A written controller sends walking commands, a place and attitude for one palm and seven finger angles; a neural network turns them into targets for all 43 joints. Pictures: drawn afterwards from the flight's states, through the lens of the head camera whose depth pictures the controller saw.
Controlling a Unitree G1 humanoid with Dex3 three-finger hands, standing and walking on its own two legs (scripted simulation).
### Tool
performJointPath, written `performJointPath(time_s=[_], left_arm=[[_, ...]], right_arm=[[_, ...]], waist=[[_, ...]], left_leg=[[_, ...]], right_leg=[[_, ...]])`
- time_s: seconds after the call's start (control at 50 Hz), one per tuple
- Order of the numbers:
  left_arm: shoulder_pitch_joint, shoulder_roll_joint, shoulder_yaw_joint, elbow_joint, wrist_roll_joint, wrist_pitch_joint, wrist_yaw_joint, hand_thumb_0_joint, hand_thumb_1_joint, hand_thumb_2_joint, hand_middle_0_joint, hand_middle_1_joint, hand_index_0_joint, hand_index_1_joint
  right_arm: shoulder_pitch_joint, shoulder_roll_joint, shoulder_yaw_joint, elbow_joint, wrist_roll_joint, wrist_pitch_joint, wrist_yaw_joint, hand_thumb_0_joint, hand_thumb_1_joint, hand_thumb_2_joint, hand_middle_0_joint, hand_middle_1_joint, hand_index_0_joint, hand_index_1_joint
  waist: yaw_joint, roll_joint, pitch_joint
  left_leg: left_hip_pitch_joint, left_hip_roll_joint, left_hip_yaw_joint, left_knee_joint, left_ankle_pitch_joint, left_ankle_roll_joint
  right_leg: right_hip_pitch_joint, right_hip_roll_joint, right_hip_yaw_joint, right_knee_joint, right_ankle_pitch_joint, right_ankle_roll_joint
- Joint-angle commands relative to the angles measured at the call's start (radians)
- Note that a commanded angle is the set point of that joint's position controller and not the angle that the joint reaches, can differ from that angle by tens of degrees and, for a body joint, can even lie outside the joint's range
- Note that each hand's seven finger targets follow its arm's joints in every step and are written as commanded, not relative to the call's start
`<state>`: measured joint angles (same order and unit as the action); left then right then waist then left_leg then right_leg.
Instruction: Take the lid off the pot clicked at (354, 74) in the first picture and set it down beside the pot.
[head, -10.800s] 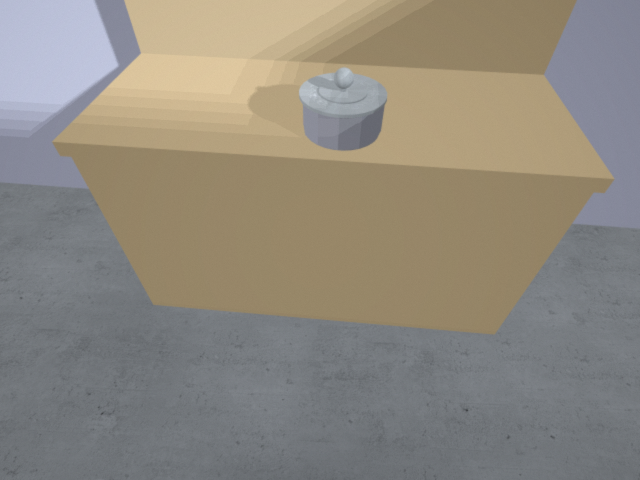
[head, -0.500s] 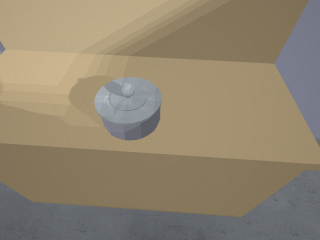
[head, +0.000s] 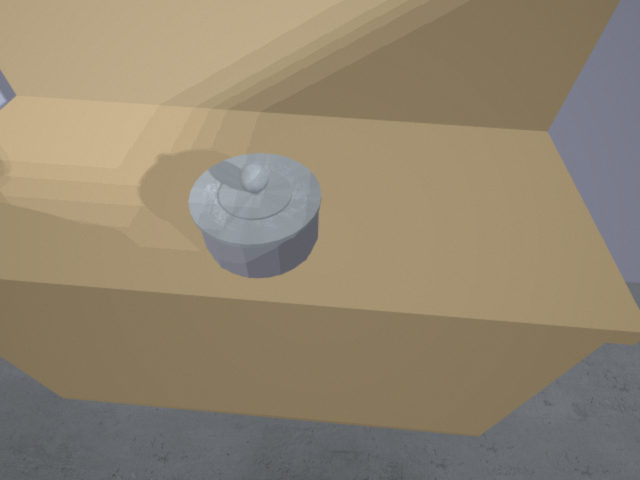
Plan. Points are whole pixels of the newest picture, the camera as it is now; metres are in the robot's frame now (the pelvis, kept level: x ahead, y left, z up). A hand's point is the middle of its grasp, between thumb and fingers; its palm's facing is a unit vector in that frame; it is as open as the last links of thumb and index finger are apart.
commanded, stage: lift the closed hand beside the body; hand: left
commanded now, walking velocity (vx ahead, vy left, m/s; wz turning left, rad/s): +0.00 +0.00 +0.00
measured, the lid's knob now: (253, 178) +0.50 +0.14 +0.09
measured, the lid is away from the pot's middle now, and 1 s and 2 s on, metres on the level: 0.00 0.00 0.00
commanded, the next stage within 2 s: raise the hand higher, near the body in 0.58 s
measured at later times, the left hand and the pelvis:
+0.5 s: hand out of the picture +0.07 +0.21 -0.02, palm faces +0.31 -0.91 -0.27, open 3.3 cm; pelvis -0.05 -0.01 +0.00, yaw +4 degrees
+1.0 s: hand out of the picture +0.10 +0.24 +0.04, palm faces +0.30 -0.87 -0.39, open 3.1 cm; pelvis -0.02 +0.01 +0.00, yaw +2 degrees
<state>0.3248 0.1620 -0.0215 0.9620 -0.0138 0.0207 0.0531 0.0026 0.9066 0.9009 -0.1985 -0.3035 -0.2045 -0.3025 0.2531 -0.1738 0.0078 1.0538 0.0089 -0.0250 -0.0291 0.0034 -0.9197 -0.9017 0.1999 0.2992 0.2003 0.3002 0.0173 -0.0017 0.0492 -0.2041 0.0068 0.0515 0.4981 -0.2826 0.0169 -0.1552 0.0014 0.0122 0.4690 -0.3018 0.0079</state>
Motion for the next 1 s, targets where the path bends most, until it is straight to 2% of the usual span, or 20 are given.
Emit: performJointPath(time_s=[0.0,0.02,0.04,0.08,0.1,0.14,0.16,0.18,0.22,0.26,0.32,0.36,0.44,0.48,0.56,0.6,0.68,0.74,0.88,0.98], left_arm=[[-0.19,0.244,0.056,-1.001,-0.023,-0.08,0.115,0.0,0.9,0.9,-0.332,-0.444,-0.332,-0.444],[0.066,0.052,-0.01,-0.806,-0.031,0.015,0.115,0.0,0.9,0.9,-0.376,-0.492,-0.376,-0.492],[0.098,0.056,0.019,-0.801,-0.017,0.03,0.116,0.0,0.9,0.9,-0.42,-0.54,-0.42,-0.54],[0.325,-0.047,-0.023,-0.555,0.029,0.05,0.088,0.0,0.9,0.9,-0.508,-0.636,-0.508,-0.636],[0.388,-0.061,-0.026,-0.503,0.036,0.05,0.064,0.0,0.9,0.9,-0.552,-0.684,-0.552,-0.684],[0.472,0.018,0.067,-0.539,0.038,0.023,0.024,0.0,0.9,0.9,-0.64,-0.78,-0.64,-0.78],[0.494,0.062,0.109,-0.624,0.022,0.0,0.009,0.0,0.9,0.9,-0.684,-0.828,-0.684,-0.828],[0.454,0.155,0.192,-0.713,0.006,-0.028,0.011,0.0,0.9,0.9,-0.728,-0.876,-0.728,-0.876],[0.208,0.259,0.237,-1.054,-0.009,-0.103,0.015,0.0,0.9,0.9,-0.816,-0.972,-0.816,-0.972],[0.084,0.239,0.208,-1.163,-0.013,-0.126,0.031,0.0,0.9,0.9,-0.904,-1.068,-0.904,-1.068],[0.032,0.154,0.127,-1.086,-0.013,-0.117,0.035,0.0,0.9,0.9,-1.036,-1.212,-1.036,-1.212],[0.093,0.116,0.091,-1.079,-0.014,-0.122,0.026,0.0,0.9,0.9,-1.124,-1.308,-1.124,-1.308],[0.162,0.182,0.152,-1.196,-0.02,-0.139,0.03,0.0,0.9,0.9,-1.3,-1.5,-1.3,-1.5],[0.188,0.236,0.221,-1.19,-0.017,-0.134,0.043,0.0,0.9,0.9,-1.3,-1.5,-1.3,-1.5],[0.241,0.199,0.21,-1.21,-0.018,-0.127,0.043,0.0,0.9,0.9,-1.3,-1.5,-1.3,-1.5],[0.279,0.205,0.217,-1.256,-0.01,-0.128,0.043,0.0,0.9,0.9,-1.3,-1.5,-1.3,-1.5],[0.374,0.227,0.257,-1.279,-0.001,-0.123,0.045,0.0,0.9,0.9,-1.3,-1.5,-1.3,-1.5],[0.348,0.184,0.195,-1.314,0.004,-0.125,0.036,0.0,0.9,0.9,-1.3,-1.5,-1.3,-1.5],[0.408,0.262,0.283,-1.419,0.011,-0.137,0.053,0.0,0.9,0.9,-1.3,-1.5,-1.3,-1.5],[0.375,0.22,0.239,-1.443,0.009,-0.139,0.047,0.0,0.9,0.9,-1.3,-1.5,-1.3,-1.5]], right_arm=[[-0.077,-0.176,-0.022,-0.309,0.051,-0.268,-0.043,0.0,-0.9,-0.9,0.2,0.3,0.2,0.3],[-0.099,-0.135,-0.022,-0.282,0.067,-0.266,-0.04,0.0,-0.9,-0.9,0.2,0.3,0.2,0.3],[-0.099,-0.15,-0.022,-0.3,0.04,-0.277,-0.025,0.0,-0.9,-0.9,0.2,0.3,0.2,0.3],[-0.117,-0.161,-0.062,-0.348,0.023,-0.258,0.004,0.0,-0.9,-0.9,0.2,0.3,0.2,0.3],[-0.124,-0.156,-0.076,-0.371,0.015,-0.223,0.021,0.0,-0.9,-0.9,0.2,0.3,0.2,0.3],[-0.189,-0.154,-0.094,-0.441,0.02,-0.175,0.03,0.0,-0.9,-0.9,0.2,0.3,0.2,0.3],[-0.21,-0.152,-0.092,-0.49,0.029,-0.165,0.028,0.0,-0.9,-0.9,0.2,0.3,0.2,0.3],[-0.222,-0.156,-0.089,-0.524,0.037,-0.158,0.022,0.0,-0.9,-0.9,0.2,0.3,0.2,0.3],[-0.219,-0.153,-0.065,-0.607,0.028,-0.174,0.003,0.0,-0.9,-0.9,0.2,0.3,0.2,0.3],[-0.192,-0.131,-0.047,-0.619,0.016,-0.185,-0.02,0.0,-0.9,-0.9,0.2,0.3,0.2,0.3],[-0.155,-0.129,-0.034,-0.62,0.009,-0.179,-0.04,0.0,-0.9,-0.9,0.2,0.3,0.2,0.3],[-0.144,-0.137,-0.034,-0.633,0.009,-0.18,-0.046,0.0,-0.9,-0.9,0.2,0.3,0.2,0.3],[-0.154,-0.144,-0.034,-0.655,0.002,-0.194,-0.057,0.0,-0.9,-0.9,0.2,0.3,0.2,0.3],[-0.16,-0.142,-0.033,-0.643,0.003,-0.193,-0.062,0.0,-0.9,-0.9,0.2,0.3,0.2,0.3],[-0.178,-0.129,-0.028,-0.637,0.001,-0.195,-0.067,0.0,-0.9,-0.9,0.2,0.3,0.2,0.3],[-0.181,-0.127,-0.026,-0.639,0.001,-0.202,-0.062,0.0,-0.9,-0.9,0.2,0.3,0.2,0.3],[-0.19,-0.124,-0.034,-0.619,-0.002,-0.214,-0.055,0.0,-0.9,-0.9,0.2,0.3,0.2,0.3],[-0.183,-0.132,-0.035,-0.619,0.0,-0.223,-0.05,0.0,-0.9,-0.9,0.2,0.3,0.2,0.3],[-0.182,-0.123,-0.04,-0.609,0.001,-0.234,-0.048,0.0,-0.9,-0.9,0.2,0.3,0.2,0.3],[-0.172,-0.126,-0.038,-0.615,0.004,-0.228,-0.045,0.0,-0.9,-0.9,0.2,0.3,0.2,0.3]], waist=[[0.01,0.269,-0.4],[0.002,0.197,-0.294],[0.019,0.176,-0.225],[0.018,-0.033,-0.072],[0.019,-0.174,0.006],[0.04,-0.263,0.084],[0.057,-0.249,0.091],[0.061,-0.204,0.073],[0.043,-0.046,-0.032],[0.019,0.091,-0.061],[-0.028,0.067,0.016],[-0.022,0.053,0.001],[0.009,0.012,-0.058],[0.016,0.026,-0.041],[0.028,0.029,-0.004],[0.036,0.074,-0.031],[0.052,0.033,-0.05],[0.038,0.009,-0.035],[0.058,0.04,-0.067],[0.042,0.045,-0.032]], left_leg=[[0.247,0.035,-0.087,-0.064,0.472,-0.04],[0.212,0.037,-0.087,-0.077,0.512,-0.029],[0.199,0.023,-0.095,-0.085,0.544,-0.028],[0.063,0.028,-0.09,-0.074,0.48,-0.011],[-0.003,0.03,-0.086,-0.069,0.41,-0.007],[-0.097,0.019,-0.057,-0.076,0.232,-0.013],[-0.117,0.011,-0.048,-0.082,0.153,-0.014],[-0.105,0.007,-0.037,-0.08,0.118,-0.016],[-0.036,-0.01,-0.025,-0.083,0.059,-0.008],[0.026,-0.012,-0.019,-0.081,0.032,0.0],[0.032,-0.017,-0.026,-0.061,-0.063,0.005],[0.051,-0.022,-0.025,-0.059,-0.078,0.009],[0.067,-0.02,-0.037,-0.064,-0.072,0.012],[0.052,-0.02,-0.039,-0.067,-0.068,0.01],[0.041,-0.011,-0.046,-0.083,-0.017,0.01],[0.045,-0.008,-0.052,-0.089,0.013,0.007],[0.053,0.005,-0.063,-0.09,0.096,0.007],[0.058,0.009,-0.068,-0.091,0.104,0.011],[0.076,0.013,-0.068,-0.086,0.167,0.006],[0.08,0.015,-0.067,-0.084,0.167,0.005]], right_leg=[[0.013,-0.035,-0.024,0.022,0.33,-0.053],[0.007,-0.034,-0.057,-0.005,0.322,-0.044],[0.016,-0.026,-0.081,-0.03,0.323,-0.037],[-0.063,-0.016,-0.11,-0.046,0.294,-0.023],[-0.101,-0.012,-0.121,-0.038,0.283,-0.019],[-0.132,-0.009,-0.111,-0.054,0.176,-0.019],[-0.129,-0.014,-0.098,-0.07,0.099,-0.022],[-0.11,-0.025,-0.086,-0.091,0.066,-0.024],[-0.101,-0.033,-0.049,-0.101,0.005,-0.02],[-0.115,-0.03,-0.032,-0.115,-0.007,-0.018],[-0.193,-0.02,-0.032,-0.157,-0.094,-0.014],[-0.19,-0.016,-0.036,-0.158,-0.113,-0.015],[-0.143,-0.017,-0.037,-0.166,-0.132,-0.016],[-0.136,-0.017,-0.039,-0.168,-0.128,-0.017],[-0.114,-0.013,-0.051,-0.146,-0.056,-0.02],[-0.086,-0.013,-0.059,-0.126,-0.017,-0.024],[-0.057,-0.006,-0.07,-0.101,0.054,-0.024],[-0.076,-0.006,-0.073,-0.088,0.067,-0.018],[-0.051,-0.006,-0.07,-0.079,0.113,-0.023],[-0.072,-0.005,-0.071,-0.083,0.113,-0.021]])
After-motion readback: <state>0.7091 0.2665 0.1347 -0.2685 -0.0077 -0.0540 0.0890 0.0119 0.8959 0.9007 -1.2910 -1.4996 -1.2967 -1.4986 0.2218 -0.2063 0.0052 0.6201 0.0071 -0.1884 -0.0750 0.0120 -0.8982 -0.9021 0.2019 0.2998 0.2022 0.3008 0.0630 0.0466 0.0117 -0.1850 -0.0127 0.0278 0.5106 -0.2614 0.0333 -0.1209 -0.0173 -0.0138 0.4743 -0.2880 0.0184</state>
